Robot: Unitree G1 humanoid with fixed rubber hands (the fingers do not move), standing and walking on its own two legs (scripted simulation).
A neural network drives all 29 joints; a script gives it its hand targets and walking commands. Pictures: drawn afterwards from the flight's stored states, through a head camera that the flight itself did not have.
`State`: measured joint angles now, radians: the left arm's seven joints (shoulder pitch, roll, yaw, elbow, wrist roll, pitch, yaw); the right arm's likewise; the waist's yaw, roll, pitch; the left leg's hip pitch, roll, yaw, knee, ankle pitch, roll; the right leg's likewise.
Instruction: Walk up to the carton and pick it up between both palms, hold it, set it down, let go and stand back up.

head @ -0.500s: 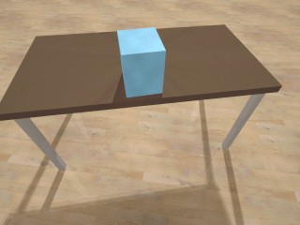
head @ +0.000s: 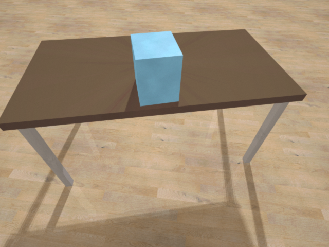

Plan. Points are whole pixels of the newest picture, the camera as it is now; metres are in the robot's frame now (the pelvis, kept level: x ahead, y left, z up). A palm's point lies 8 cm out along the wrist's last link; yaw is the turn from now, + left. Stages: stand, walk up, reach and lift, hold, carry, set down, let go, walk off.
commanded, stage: stand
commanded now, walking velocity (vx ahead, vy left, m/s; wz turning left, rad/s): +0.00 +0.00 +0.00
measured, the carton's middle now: (155, 68) +0.78 +0.06 -0.01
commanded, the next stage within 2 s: walk up in 0.68 s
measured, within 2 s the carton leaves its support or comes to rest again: neither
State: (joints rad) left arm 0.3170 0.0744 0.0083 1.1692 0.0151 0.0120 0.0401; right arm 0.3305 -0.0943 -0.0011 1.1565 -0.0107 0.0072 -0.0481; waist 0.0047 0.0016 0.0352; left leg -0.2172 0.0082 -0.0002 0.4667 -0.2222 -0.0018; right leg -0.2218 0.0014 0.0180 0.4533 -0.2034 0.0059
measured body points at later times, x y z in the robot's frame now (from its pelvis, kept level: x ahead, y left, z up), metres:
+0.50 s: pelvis +0.02 +0.00 +0.00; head +0.03 +0.00 +0.45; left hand -0.03 +0.20 -0.16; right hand -0.02 -0.20 -0.16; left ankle +0.02 +0.12 -0.74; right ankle +0.03 -0.12 -0.74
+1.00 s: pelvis +0.03 -0.02 +0.00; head +0.05 -0.02 +0.45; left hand +0.00 +0.21 -0.16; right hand -0.03 -0.23 -0.15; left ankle +0.02 +0.12 -0.74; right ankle +0.01 -0.13 -0.69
